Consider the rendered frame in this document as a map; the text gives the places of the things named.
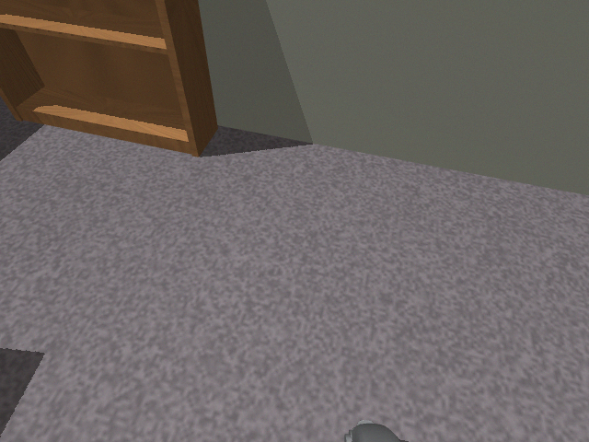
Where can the bookshelf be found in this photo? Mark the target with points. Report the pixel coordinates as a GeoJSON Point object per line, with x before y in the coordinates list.
{"type": "Point", "coordinates": [133, 70]}

